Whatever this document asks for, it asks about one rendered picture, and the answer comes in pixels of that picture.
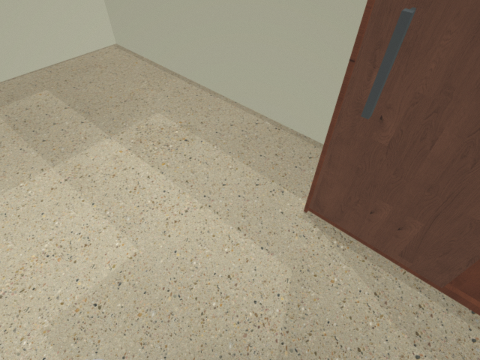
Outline handle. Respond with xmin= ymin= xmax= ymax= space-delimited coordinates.
xmin=361 ymin=7 xmax=416 ymax=119

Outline wardrobe door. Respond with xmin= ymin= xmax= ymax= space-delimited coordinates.
xmin=309 ymin=0 xmax=480 ymax=288
xmin=449 ymin=259 xmax=480 ymax=302

